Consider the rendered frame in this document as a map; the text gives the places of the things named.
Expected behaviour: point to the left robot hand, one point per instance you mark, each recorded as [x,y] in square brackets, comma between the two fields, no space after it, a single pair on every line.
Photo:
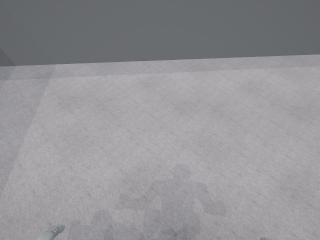
[51,232]

